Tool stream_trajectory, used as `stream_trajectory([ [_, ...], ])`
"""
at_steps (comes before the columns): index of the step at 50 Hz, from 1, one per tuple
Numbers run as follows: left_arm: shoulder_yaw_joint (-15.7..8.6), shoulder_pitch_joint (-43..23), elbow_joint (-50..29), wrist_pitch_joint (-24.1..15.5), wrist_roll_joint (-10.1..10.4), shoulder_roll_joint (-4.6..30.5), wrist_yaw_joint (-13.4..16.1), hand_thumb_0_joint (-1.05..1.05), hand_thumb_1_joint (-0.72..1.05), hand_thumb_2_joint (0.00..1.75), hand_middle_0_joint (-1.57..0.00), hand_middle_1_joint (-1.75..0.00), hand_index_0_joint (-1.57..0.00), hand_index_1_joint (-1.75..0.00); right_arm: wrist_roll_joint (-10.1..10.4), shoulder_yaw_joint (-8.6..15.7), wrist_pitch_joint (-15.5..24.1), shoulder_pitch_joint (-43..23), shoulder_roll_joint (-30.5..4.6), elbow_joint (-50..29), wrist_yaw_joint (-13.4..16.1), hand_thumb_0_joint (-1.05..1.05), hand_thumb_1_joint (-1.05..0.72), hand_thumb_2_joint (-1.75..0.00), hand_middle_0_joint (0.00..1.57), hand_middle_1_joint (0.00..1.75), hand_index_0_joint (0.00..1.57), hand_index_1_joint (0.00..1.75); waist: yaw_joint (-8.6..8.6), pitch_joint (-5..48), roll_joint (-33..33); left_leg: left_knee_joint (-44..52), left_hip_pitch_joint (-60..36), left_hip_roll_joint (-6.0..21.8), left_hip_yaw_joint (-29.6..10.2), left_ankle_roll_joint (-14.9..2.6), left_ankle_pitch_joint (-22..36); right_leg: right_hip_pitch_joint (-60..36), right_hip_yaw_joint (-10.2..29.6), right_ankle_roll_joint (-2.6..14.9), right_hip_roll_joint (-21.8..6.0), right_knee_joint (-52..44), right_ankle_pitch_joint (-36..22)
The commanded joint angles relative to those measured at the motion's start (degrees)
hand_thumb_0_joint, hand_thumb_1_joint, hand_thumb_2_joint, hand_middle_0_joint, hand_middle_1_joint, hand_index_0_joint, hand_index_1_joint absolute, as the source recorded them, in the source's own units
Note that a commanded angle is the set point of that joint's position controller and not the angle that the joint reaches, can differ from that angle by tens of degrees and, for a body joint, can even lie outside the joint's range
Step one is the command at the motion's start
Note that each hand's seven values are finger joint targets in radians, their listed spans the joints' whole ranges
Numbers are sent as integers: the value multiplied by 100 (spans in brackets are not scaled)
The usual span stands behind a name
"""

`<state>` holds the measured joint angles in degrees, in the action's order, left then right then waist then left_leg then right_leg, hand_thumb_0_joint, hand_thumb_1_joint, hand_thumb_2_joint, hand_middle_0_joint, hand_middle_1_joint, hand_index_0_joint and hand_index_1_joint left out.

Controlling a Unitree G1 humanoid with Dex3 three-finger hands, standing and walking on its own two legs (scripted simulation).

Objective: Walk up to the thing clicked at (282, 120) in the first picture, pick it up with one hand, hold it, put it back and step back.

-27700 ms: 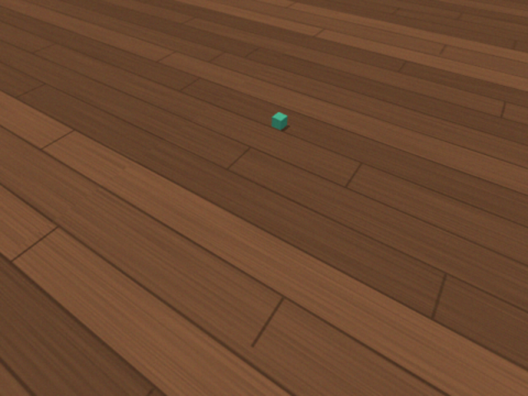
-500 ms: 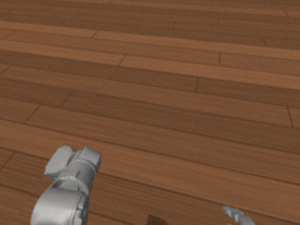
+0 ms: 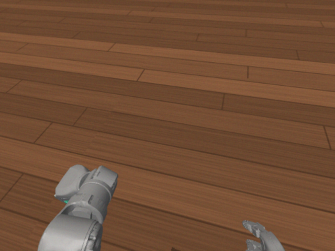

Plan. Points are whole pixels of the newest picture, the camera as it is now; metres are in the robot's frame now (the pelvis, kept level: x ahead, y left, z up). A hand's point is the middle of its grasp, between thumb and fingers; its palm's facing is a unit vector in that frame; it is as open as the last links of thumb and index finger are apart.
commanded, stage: hold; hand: left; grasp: from above
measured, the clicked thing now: (88, 198) +0.30 +0.22 -0.07
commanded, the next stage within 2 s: crouch in 0.66 s
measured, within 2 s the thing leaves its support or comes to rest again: neither
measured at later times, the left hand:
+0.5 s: hand (82, 196) +0.29 +0.22 -0.03, palm faces -0.13 -0.44 -0.89, open 10.1 cm
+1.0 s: hand (85, 199) +0.29 +0.22 -0.05, palm faces -0.19 -0.42 -0.89, open 10.2 cm
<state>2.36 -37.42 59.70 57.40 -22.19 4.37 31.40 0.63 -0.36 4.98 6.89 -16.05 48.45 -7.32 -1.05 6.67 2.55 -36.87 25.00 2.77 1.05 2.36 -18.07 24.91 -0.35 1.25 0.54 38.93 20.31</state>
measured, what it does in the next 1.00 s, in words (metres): stands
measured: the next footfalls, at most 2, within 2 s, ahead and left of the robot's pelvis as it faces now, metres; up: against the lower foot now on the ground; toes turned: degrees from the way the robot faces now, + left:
none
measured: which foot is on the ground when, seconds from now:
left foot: down 0.00-1.00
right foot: down 0.00-1.00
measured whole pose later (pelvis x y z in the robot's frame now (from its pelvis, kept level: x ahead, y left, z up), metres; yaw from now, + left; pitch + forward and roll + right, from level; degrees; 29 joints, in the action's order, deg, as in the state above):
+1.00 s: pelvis +0.00 +0.00 +0.00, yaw +0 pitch +8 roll +0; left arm 2.5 -36.7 63.2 55.7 -24.4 4.2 31.5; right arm 0.8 0.6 5.8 6.1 -15.7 49.5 -7.3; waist -0.3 6.8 2.1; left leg -35.9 25.9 2.8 0.9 2.2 -17.7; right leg 25.5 -0.4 1.1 0.6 37.4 19.6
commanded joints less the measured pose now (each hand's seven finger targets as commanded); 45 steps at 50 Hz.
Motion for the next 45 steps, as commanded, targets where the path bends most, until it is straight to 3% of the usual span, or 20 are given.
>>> stream_trajectory([
  [1, 198, -2421, -1093, 22, -399, 949, 234, 0, 55, 83, -96, -64, -90, -70, 59, 212, 264, -676, -752, -789, 11, 0, -89, -90, 20, 30, 20, 30, -43, 1630, -583, 300, -730, -364, 212, -261, 1285, -915, 58, -189, 87, -651, -2160],
  [3, 139, -2260, -1108, 60, -410, 1011, 223, 0, 55, 84, -96, -63, -90, -70, 55, 248, 265, -722, -750, -786, 17, 0, -89, -90, 20, 30, 20, 30, 61, 1655, -477, 340, -691, -357, 220, -241, 1306, -929, 45, -166, 94, -623, -2056],
  [6, 241, -2256, -1218, 99, -332, 771, 196, 0, 56, 85, -97, -64, -91, -70, 58, 218, 269, -768, -717, -823, 16, 0, -89, -90, 20, 30, 20, 30, 21, 1613, -471, 409, -815, -335, 196, -237, 1344, -914, 20, -145, 119, -678, -1949],
  [13, 179, -2172, -1030, 194, -372, 933, 144, 0, 55, 85, -97, -63, -91, -70, 74, 228, 290, -776, -738, -785, 18, 0, -90, -90, 20, 30, 20, 30, 87, 1369, -524, 539, -747, -308, 172, -221, 1353, -898, -28, -100, 140, -710, -1772],
  [16, 246, -2139, -1007, 207, -373, 811, 120, 0, 57, 88, -98, -65, -92, -72, 95, 196, 314, -778, -713, -803, 14, 0, -90, -90, 20, 30, 20, 30, 83, 1321, -571, 543, -758, -323, 164, -242, 1277, -855, -17, -106, 123, -777, -1654],
  [20, 256, -2183, -1111, 158, -340, 738, 122, 0, 59, 89, -100, -65, -93, -72, 76, 211, 337, -818, -691, -800, 17, 0, -89, -90, 20, 30, 20, 30, 82, 1391, -456, 550, -792, -311, 175, -226, 1366, -902, -16, -91, 115, -745, -1767],
  [21, 302, -2251, -1159, 128, -365, 656, 123, 0, 57, 89, -98, -65, -92, -72, 75, 205, 330, -794, -689, -806, 24, 0, -89, -90, 20, 30, 20, 30, 16, 1486, -498, 537, -873, -309, 158, -235, 1397, -855, -20, -99, 128, -729, -1813],
  [23, 271, -2395, -1281, 105, -432, 796, 161, 0, 56, 90, -98, -66, -91, -73, 71, 216, 318, -780, -697, -807, 27, 0, -89, -90, 20, 30, 20, 30, 77, 1534, -354, 523, -861, -329, 173, -221, 1483, -905, -18, -84, 113, -719, -1892],
  [26, 307, -2247, -1179, 113, -457, 712, 159, 0, 56, 91, -97, -67, -91, -74, 77, 209, 307, -810, -695, -831, 36, 0, -89, -90, 20, 30, 20, 30, 29, 1550, -372, 536, -917, -326, 155, -220, 1458, -876, -26, -78, 125, -694, -1806],
  [28, 207, -2240, -1130, 113, -503, 922, 190, 0, 58, 89, -99, -65, -92, -72, 62, 251, 316, -788, -739, -820, 49, 0, -89, -90, 20, 30, 20, 30, 119, 1573, -373, 551, -887, -299, 146, -191, 1497, -953, -64, -56, 148, -659, -1772],
  [29, 293, -2352, -1390, 96, -452, 752, 195, 0, 59, 89, -100, -66, -93, -73, 61, 225, 331, -839, -682, -874, 45, 0, -89, -90, 20, 30, 20, 30, 83, 1664, -376, 535, -962, -309, 147, -205, 1532, -974, -51, -69, 138, -687, -1854],
  [30, 310, -2370, -1327, 128, -473, 702, 194, 0, 56, 90, -99, -65, -92, -72, 71, 218, 314, -820, -691, -883, 40, 0, -90, -90, 20, 30, 20, 30, 49, 1738, -450, 497, -957, -315, 138, -224, 1581, -969, -36, -91, 131, -669, -1978],
  [32, 185, -2265, -1214, 166, -484, 955, 204, 0, 58, 91, -101, -64, -94, -72, 87, 241, 309, -829, -716, -856, 50, 0, -90, -90, 20, 30, 20, 30, 146, 1570, -390, 511, -845, -327, 173, -222, 1540, -960, -43, -79, 132, -700, -1890],
  [33, 241, -2444, -1316, 141, -483, 856, 195, 0, 59, 89, -101, -64, -94, -71, 76, 230, 314, -817, -703, -823, 51, 0, -90, -90, 20, 30, 20, 30, 41, 1645, -459, 487, -903, -310, 168, -235, 1561, -941, -20, -97, 141, -719, -1959],
  [37, 134, -2247, -866, 193, -488, 919, 190, 0, 58, 88, -101, -62, -93, -70, 75, 269, 321, -761, -724, -763, 34, 0, -90, -90, 20, 30, 20, 30, 111, 1549, -610, 468, -709, -314, 182, -240, 1547, -950, -1, -115, 116, -717, -2035],
  [38, 159, -2203, -877, 183, -458, 819, 189, 0, 66, 95, -109, -70, -101, -76, 70, 259, 329, -775, -679, -767, 29, 0, -89, -90, 20, 30, 20, 30, 121, 1575, -527, 486, -758, -318, 187, -229, 1574, -972, -2, -108, 117, -726, -2054],
  [40, 173, -2060, -771, 190, -403, 676, 183, 0, 61, 91, -94, -74, -93, -76, 68, 274, 313, -794, -674, -755, 25, 0, -85, -89, 20, 30, 20, 30, 149, 1400, -470, 513, -727, -292, 202, -205, 1569, -891, -47, -73, 130, -705, -1932],
  [42, 165, -2035, -666, 146, -411, 672, 179, 0, 52, 86, -86, -74, -86, -75, 68, 283, 309, -705, -689, -696, -3, 0, -85, -89, 20, 30, 20, 30, 74, 1451, -615, 452, -690, -303, 202, -227, 1624, -903, -19, -113, 105, -710, -2190],
  [45, 96, -2029, -510, -9, -439, 780, 195, 0, 53, 88, -86, -75, -86, -76, 69, 317, 307, -640, -692, -625, 8, 0, -85, -89, 20, 30, 20, 30, 49, 1420, -656, 370, -565, -283, 229, -227, 1571, -834, 34, -131, 68, -670, -2324],
])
